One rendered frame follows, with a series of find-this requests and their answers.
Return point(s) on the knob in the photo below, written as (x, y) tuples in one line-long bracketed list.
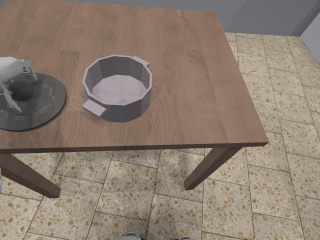
[(21, 90)]

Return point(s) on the robot left hand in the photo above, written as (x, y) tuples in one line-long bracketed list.
[(10, 68)]

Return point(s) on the lid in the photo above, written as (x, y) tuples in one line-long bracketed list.
[(48, 100)]

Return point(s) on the pot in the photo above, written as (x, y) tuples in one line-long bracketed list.
[(118, 88)]

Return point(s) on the robot left shin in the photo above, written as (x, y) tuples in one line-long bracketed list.
[(131, 234)]

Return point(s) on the table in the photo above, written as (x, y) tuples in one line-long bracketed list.
[(199, 98)]

